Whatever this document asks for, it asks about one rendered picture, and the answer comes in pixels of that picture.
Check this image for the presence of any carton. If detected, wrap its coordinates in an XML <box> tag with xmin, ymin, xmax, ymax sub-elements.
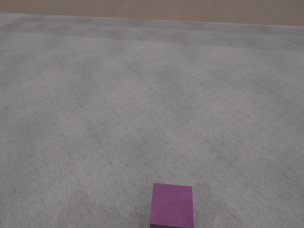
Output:
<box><xmin>149</xmin><ymin>183</ymin><xmax>194</xmax><ymax>228</ymax></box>

